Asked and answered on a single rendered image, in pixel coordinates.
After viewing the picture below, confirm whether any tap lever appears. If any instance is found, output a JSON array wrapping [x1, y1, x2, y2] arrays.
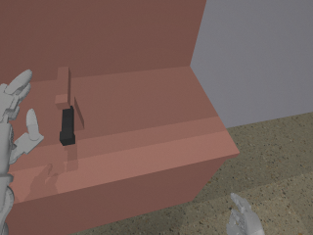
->
[[59, 105, 75, 146]]

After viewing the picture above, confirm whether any left robot forearm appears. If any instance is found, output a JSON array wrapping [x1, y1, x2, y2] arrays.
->
[[0, 173, 15, 235]]

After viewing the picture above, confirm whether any robot left hand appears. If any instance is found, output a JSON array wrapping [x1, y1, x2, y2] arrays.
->
[[0, 70, 44, 174]]

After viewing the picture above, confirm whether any robot right hand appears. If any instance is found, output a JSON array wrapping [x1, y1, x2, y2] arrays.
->
[[226, 192, 265, 235]]

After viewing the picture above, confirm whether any counter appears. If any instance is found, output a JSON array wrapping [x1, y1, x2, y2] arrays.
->
[[0, 0, 240, 235]]

